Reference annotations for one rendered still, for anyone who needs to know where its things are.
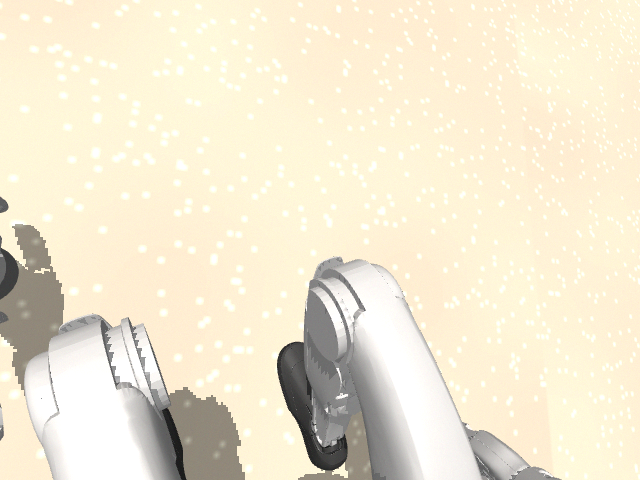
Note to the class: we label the right robot foot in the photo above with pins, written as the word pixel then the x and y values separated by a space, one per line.
pixel 297 393

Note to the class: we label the right robot hand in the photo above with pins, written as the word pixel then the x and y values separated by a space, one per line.
pixel 496 460

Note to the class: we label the tin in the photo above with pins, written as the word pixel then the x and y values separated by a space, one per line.
pixel 9 273

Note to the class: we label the left robot foot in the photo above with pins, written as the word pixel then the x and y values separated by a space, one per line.
pixel 176 442

